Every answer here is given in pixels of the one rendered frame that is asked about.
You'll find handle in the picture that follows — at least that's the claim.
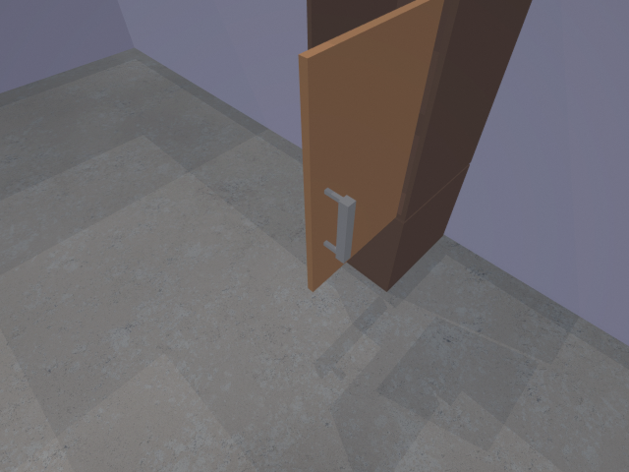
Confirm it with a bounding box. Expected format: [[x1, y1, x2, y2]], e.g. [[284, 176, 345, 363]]
[[323, 188, 356, 264]]

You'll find cupboard door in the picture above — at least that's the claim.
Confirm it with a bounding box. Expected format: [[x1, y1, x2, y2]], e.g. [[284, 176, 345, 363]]
[[298, 0, 444, 292]]

